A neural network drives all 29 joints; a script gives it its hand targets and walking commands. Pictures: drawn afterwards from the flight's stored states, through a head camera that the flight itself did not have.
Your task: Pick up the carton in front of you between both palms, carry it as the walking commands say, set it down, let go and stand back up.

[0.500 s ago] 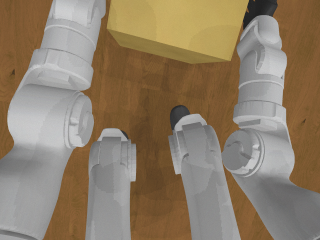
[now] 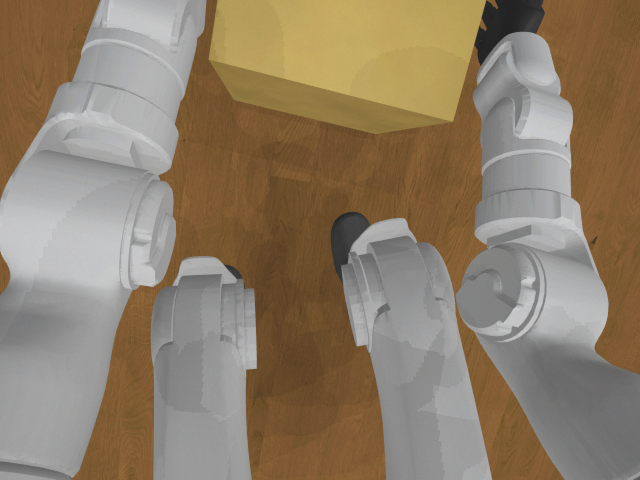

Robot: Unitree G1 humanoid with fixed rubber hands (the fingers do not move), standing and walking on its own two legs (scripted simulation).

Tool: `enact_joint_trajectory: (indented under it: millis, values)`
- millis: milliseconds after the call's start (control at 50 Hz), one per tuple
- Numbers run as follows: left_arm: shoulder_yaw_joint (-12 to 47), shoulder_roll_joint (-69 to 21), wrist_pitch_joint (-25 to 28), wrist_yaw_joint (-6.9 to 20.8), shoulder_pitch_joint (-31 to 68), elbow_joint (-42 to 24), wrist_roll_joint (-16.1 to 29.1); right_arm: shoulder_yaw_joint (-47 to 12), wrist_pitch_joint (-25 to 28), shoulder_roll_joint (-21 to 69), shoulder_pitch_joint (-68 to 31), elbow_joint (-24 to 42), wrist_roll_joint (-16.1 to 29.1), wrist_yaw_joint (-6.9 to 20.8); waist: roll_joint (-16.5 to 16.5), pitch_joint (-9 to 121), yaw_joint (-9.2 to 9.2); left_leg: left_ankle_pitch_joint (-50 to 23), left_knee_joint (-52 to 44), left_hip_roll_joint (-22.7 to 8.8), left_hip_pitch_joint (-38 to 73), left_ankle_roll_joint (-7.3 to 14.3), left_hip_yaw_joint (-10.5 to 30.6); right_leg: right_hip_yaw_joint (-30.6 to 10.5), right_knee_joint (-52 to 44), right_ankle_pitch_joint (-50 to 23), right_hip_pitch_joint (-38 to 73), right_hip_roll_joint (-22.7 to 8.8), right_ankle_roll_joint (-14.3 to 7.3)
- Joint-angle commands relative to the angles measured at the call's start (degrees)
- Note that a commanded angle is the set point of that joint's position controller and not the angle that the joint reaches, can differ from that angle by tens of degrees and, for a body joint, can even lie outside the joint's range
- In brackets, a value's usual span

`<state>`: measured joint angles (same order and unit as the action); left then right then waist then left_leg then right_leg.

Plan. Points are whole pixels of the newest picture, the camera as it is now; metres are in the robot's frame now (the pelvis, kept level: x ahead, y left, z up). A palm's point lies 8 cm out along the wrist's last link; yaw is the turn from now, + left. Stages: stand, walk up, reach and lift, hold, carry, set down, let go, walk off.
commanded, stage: set down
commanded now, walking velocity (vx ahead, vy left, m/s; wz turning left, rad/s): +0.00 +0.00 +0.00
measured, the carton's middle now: (337, 14) +0.53 -0.11 -0.26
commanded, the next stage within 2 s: let go in 2.00 s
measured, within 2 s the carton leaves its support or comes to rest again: rests again in 0.72 s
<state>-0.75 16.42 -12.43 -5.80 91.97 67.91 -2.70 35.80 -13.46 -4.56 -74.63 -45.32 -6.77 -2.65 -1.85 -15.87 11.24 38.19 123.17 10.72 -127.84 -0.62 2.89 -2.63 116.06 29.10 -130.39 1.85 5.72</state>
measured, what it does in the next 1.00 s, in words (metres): stands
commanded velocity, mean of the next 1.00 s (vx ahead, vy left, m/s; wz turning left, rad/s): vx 0.00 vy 0.00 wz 0.00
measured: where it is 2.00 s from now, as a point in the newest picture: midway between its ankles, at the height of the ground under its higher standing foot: (293, 316)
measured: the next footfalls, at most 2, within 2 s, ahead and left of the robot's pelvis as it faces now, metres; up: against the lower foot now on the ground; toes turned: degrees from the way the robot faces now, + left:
none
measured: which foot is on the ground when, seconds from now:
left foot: down 0.00-1.00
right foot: down 0.00-1.00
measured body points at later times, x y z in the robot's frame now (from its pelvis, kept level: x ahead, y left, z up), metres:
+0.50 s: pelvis +0.00 +0.00 -0.02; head +0.38 +0.01 +0.22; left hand +0.59 +0.03 -0.20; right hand +0.49 -0.26 -0.19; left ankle +0.07 +0.10 -0.36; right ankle +0.13 -0.14 -0.36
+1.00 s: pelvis -0.01 -0.01 -0.02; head +0.37 -0.01 +0.19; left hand +0.61 +0.07 -0.21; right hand +0.49 -0.30 -0.20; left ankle +0.07 +0.09 -0.36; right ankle +0.13 -0.14 -0.36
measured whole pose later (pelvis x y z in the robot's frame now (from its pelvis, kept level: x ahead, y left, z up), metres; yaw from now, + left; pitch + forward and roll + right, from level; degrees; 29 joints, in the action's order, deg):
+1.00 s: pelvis -0.01 -0.01 -0.02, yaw -1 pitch +38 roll -5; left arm 12.8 29.5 -9.1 -1.6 97.2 67.2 10.2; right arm 25.8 -2.8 -15.5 -81.6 -62.5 7.9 -5.4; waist 0.8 -24.9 10.8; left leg 37.4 127.8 4.8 -128.2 0.6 2.6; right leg 2.1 119.7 27.3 -130.3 -1.7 1.8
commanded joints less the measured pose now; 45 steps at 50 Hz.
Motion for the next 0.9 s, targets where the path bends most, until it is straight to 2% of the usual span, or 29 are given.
enact_joint_trajectory:
  millis: [0,100,420,540,600,640,700,720,740,800,880]
  values:
    - [8.0,-44.2,3.3,11.1,24.0,-8.1,3.8,-19.5,1.7,35.4,-34.4,2.3,4.5,12.4,-11.3,57.0,4.53,-20.3,-12.2,-2.0,22.5,0.5,-2.0,8.1,-2.4,-22.9,31.5,2.2,-2.2]
    - [7.4,-41.8,3.6,11.4,24.0,-6.8,3.4,-17.7,2.3,34.2,-33.4,0.1,4.0,12.1,-11.4,53.1,4.41,-19.4,-11.4,-2.4,21.3,0.8,-1.5,7.6,-1.7,-21.9,30.1,2.3,-2.5]
    - [1.3,-34.2,1.8,12.4,16.5,-0.8,-3.7,-11.5,2.4,28.0,-30.2,-4.9,1.7,12.1,-9.2,41.2,0.56,-17.4,-10.2,-3.8,18.6,2.1,0.6,6.4,0.1,-15.8,23.5,2.2,-2.9]
    - [0.3,-31.4,1.2,12.6,14.9,-0.5,-5.3,-8.7,2.2,25.6,-27.3,-6.6,0.3,11.8,-9.8,38.9,0.21,-17.8,-10.0,-4.4,19.8,2.2,1.2,6.4,0.5,-14.2,21.0,2.0,-2.7]
    - [0.4,-28.0,1.4,12.1,15.9,-1.3,-5.5,-6.8,2.6,23.4,-25.5,-7.3,-0.4,11.2,-9.9,39.5,0.67,-18.5,-10.0,-5.0,21.4,1.8,1.5,6.9,0.7,-14.3,21.0,1.6,-2.1]
    - [-0.7,-20.8,1.9,10.9,15.7,-1.9,-5.6,-4.0,3.4,17.8,-22.1,-8.2,-0.8,9.7,-9.9,40.4,1.32,-19.1,-9.9,-5.6,23.0,1.2,1.7,7.4,0.8,-14.8,21.8,1.0,-1.4]
    - [-0.5,-0.7,3.3,6.3,16.3,-3.8,-4.4,1.2,6.7,-0.6,-14.0,-10.9,-0.6,4.3,-10.1,43.2,2.49,-20.5,-9.8,-7.2,26.6,-0.4,2.0,8.1,0.7,-16.8,23.6,-0.2,-0.8]
    - [0.3,7.3,3.9,4.3,16.4,-4.5,-3.2,2.1,8.3,-9.0,-12.1,-11.8,0.5,1.8,-9.7,44.4,3.06,-20.8,-9.9,-7.8,27.6,-0.6,2.3,8.4,0.4,-17.7,24.5,-0.7,-0.7]
    - [2.0,11.0,4.1,3.1,18.4,-4.7,-1.3,1.3,9.6,-12.9,-12.5,-12.2,2.1,-0.1,-9.5,45.9,3.82,-21.3,-9.7,-8.3,28.4,-0.5,2.8,8.6,0.3,-18.6,25.2,-1.0,-0.8]
    - [7.6,12.5,4.5,2.7,23.2,-5.2,5.9,-2.0,11.7,-16.8,-15.5,-13.6,6.9,-2.1,-11.7,50.6,6.22,-22.9,-8.5,-9.0,30.3,-0.5,3.8,8.4,0.7,-21.3,25.5,-2.1,-1.5]
    - [13.6,10.0,5.1,4.1,26.5,-7.8,12.6,-8.4,12.4,-16.1,-17.1,-13.6,12.8,-2.1,-13.8,56.3,8.14,-23.9,-7.6,-9.7,31.4,-0.7,3.7,7.6,0.1,-25.7,29.4,-2.8,-2.7]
